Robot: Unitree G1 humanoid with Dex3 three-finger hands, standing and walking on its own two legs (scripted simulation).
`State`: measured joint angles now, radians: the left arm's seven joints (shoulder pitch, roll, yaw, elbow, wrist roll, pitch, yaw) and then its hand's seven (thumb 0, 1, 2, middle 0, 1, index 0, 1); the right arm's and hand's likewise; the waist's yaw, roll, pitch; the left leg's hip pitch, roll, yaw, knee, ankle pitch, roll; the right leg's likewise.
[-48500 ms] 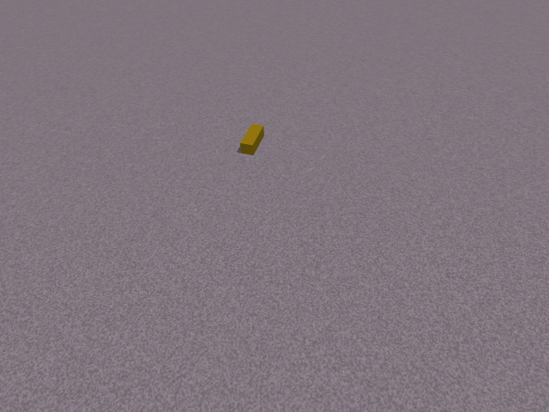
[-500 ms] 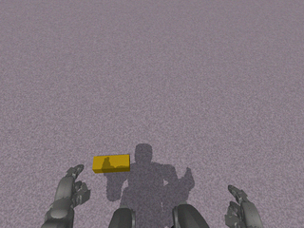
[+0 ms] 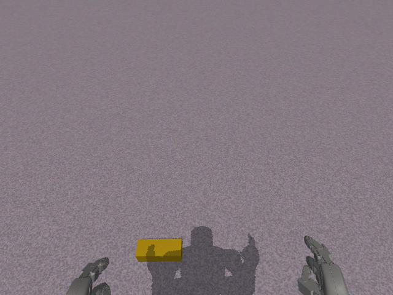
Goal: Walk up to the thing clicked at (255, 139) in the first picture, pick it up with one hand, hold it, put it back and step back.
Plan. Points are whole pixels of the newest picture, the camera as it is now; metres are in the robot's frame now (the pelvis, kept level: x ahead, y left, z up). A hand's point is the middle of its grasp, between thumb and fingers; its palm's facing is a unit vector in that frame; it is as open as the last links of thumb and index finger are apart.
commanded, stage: home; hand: left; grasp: from above
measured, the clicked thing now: (160, 250) +0.48 +0.19 -0.68
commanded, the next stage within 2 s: stand in 1.80 s
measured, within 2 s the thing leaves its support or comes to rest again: neither
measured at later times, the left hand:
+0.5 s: hand out of the picture +0.16 +0.17 -0.05, palm faces +0.04 -0.98 -0.20, open 7.4 cm
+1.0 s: hand out of the picture +0.16 +0.17 -0.05, palm faces +0.04 -0.98 -0.20, open 7.4 cm
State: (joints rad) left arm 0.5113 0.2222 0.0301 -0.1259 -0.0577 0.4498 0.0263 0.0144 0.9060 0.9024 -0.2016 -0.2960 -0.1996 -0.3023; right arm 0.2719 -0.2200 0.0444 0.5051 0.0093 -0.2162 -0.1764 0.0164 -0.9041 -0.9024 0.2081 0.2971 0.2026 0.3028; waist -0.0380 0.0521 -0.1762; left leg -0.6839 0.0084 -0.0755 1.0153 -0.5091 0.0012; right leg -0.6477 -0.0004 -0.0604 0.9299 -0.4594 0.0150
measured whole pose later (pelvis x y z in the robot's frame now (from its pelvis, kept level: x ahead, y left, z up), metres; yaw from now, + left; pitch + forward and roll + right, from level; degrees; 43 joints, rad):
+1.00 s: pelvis +0.00 +0.00 +0.00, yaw +0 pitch +10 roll -3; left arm 0.50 0.22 0.03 -0.12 -0.05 0.44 0.02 0.02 0.91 0.90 -0.20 -0.30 -0.20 -0.30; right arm 0.29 -0.22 0.03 0.54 0.00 -0.24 -0.18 0.02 -0.90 -0.90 0.21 0.30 0.20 0.30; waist -0.04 0.05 -0.16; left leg -0.67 0.02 -0.07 1.02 -0.51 0.00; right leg -0.65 0.01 -0.05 0.94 -0.46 0.01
